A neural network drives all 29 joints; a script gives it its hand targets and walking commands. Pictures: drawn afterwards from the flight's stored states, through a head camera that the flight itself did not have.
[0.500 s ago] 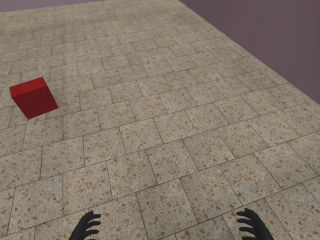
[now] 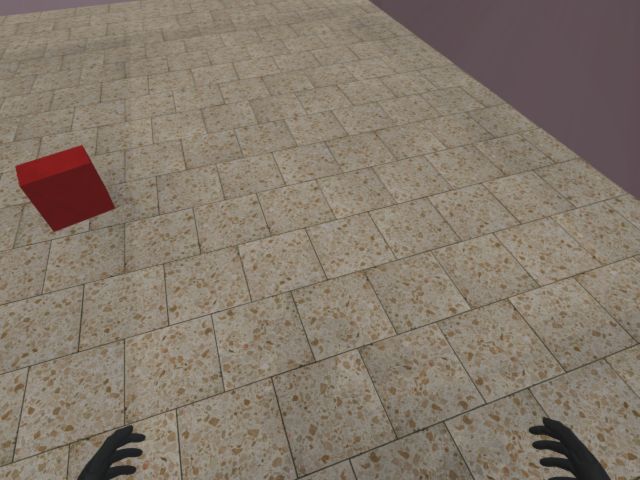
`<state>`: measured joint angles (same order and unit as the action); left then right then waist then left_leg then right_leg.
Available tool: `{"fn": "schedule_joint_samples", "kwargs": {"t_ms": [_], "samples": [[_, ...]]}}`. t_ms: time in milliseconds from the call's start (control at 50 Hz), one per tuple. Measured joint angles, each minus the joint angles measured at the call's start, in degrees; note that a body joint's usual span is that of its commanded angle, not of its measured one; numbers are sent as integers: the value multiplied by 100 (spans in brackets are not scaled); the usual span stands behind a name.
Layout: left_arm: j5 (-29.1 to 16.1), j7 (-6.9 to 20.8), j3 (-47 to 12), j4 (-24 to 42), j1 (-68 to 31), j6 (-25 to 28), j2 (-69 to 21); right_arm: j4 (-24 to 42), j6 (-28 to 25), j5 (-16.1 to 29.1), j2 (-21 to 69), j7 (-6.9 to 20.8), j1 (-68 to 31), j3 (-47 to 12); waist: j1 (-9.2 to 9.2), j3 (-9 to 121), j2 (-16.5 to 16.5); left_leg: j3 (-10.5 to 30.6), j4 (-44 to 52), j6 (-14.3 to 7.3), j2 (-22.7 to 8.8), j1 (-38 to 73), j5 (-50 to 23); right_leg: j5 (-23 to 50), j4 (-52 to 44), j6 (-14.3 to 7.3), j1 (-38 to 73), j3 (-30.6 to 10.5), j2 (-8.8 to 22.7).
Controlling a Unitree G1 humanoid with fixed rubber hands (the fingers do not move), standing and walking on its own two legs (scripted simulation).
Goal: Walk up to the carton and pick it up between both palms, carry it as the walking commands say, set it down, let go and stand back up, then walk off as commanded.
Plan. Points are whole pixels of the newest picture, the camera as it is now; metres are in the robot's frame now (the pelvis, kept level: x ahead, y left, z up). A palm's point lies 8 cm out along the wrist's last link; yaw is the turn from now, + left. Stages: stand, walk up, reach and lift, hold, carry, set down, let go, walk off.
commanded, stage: stand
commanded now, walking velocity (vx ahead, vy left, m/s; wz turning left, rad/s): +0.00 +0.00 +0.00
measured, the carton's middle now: (68, 188) +1.38 +1.13 -0.62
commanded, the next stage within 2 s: walk up in 1.64 s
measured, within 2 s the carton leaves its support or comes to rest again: neither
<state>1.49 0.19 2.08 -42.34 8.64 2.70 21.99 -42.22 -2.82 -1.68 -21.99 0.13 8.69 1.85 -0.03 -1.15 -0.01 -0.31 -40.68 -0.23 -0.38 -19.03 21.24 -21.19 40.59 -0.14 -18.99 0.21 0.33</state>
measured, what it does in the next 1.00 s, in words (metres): stands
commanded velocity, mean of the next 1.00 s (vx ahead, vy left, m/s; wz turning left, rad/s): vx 0.00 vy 0.00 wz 0.00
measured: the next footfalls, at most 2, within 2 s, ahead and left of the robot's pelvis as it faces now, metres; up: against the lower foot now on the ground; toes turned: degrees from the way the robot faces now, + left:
none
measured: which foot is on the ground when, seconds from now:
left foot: down 0.00-1.00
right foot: down 0.00-1.00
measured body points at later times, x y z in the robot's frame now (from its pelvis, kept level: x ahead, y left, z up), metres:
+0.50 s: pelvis +0.00 +0.00 +0.02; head +0.00 +0.00 +0.47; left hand +0.14 +0.31 -0.08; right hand +0.14 -0.31 -0.08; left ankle +0.00 +0.12 -0.72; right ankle +0.00 -0.12 -0.72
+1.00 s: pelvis +0.00 +0.00 +0.03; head +0.00 +0.00 +0.48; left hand +0.11 +0.31 -0.08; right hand +0.11 -0.32 -0.08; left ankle +0.00 +0.12 -0.72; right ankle +0.00 -0.12 -0.72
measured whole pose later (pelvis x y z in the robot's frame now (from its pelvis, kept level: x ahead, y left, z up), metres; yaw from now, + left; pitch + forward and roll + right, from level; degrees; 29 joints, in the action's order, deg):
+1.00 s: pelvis +0.00 +0.00 +0.03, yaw +0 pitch -2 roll +0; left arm 0.7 0.1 0.1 -59.8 4.9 1.5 22.6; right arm -59.9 -1.5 -0.9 -22.6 0.1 5.0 0.3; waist 0.0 -2.2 0.1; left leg -0.6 -20.9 0.1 -0.3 -7.8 10.9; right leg -10.9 21.1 0.2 -7.9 0.0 0.3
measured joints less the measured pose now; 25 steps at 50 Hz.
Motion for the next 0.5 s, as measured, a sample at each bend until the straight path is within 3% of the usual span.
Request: {"fn": "schedule_joint_samples", "kwargs": {"t_ms": [500], "samples": [[-70,13,-171,-1031,-273,-71,34,-1019,74,72,-32,14,-278,-153,-3,-94,7,-16,1235,17,7,754,-630,627,-1222,22,744,-9,3]]}}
